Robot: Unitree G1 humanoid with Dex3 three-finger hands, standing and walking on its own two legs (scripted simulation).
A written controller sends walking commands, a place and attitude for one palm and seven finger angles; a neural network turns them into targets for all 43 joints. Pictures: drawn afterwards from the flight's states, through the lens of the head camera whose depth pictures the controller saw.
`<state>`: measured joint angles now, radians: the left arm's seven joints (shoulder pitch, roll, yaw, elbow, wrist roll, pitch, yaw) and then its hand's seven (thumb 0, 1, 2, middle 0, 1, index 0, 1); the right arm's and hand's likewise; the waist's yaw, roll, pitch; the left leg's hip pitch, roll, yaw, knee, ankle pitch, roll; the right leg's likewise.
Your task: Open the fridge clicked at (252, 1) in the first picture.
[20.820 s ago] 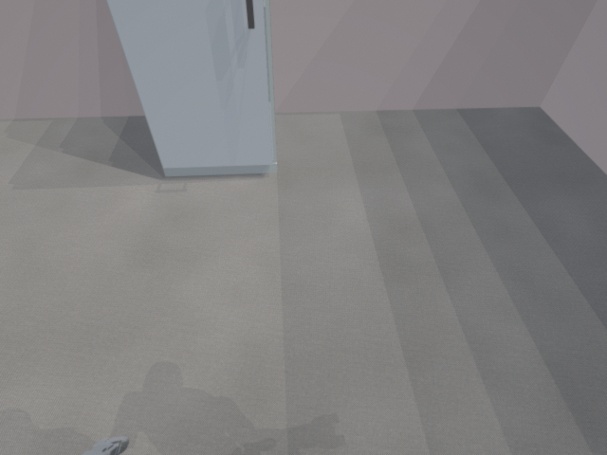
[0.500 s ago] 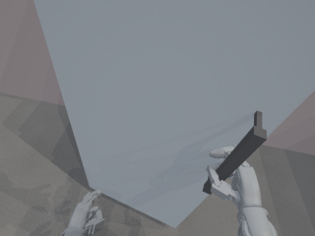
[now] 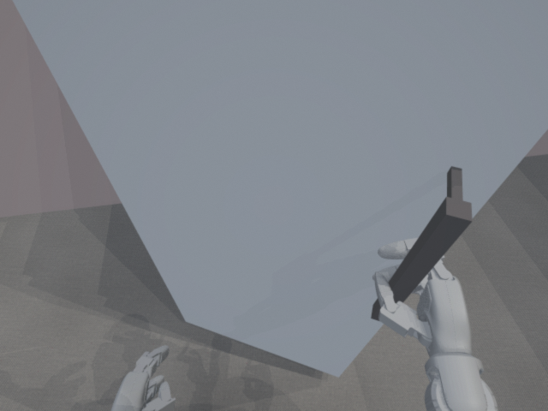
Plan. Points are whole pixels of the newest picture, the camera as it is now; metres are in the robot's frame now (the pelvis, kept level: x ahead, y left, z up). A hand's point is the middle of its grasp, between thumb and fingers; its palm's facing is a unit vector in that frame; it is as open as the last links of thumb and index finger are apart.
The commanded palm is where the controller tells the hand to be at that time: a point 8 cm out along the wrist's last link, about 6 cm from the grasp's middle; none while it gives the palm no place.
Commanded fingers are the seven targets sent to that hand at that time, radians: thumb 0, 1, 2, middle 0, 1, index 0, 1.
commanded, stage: walk backward, drawing the door open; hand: right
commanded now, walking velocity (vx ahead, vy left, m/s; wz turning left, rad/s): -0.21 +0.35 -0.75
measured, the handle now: (410, 258) +0.29 -0.14 +0.11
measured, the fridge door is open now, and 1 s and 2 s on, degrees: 29 66 76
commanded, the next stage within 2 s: stop walking and hold the door back in 1.12 s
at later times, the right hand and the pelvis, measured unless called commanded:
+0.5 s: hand (322, 408) +0.13 -0.03 +0.08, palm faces +0.49 +0.83 -0.26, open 6.4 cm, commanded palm +0.08 -0.06 +0.09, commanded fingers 0.00 -0.90 -0.90 0.45 1.40 0.45 1.40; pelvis -0.06 +0.23 +0.00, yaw -22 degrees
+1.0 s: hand out of the picture +0.02 +0.11 +0.09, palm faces +0.78 +0.57 -0.26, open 6.4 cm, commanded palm -0.04 +0.10 +0.09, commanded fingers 0.00 -0.90 -0.90 0.45 1.40 0.45 1.40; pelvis -0.05 +0.43 +0.01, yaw -45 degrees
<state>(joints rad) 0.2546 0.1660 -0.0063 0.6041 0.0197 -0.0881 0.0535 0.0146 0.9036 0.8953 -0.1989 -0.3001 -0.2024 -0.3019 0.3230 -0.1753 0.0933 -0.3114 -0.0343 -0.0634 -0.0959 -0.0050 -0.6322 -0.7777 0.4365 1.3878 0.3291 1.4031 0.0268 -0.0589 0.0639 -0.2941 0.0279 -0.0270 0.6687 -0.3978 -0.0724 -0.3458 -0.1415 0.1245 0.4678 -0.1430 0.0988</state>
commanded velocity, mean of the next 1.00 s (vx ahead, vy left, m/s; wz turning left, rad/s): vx -0.19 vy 0.29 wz -0.75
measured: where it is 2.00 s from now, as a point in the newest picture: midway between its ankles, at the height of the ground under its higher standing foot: outside the picture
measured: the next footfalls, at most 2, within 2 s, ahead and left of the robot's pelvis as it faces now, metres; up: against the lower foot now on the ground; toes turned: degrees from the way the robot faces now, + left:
left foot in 0.04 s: +0.01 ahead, +0.19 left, +0.00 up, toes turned -1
right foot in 0.26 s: -0.01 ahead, -0.01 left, +0.00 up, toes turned -16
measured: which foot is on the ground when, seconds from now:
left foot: up 0.00-0.02, down 0.04-0.24, up 0.26-0.52, down 0.54-0.86, up 0.88-1.00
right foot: down 0.00-0.06, up 0.08-0.24, down 0.26-0.54, up 0.56-0.84, down 0.86-1.00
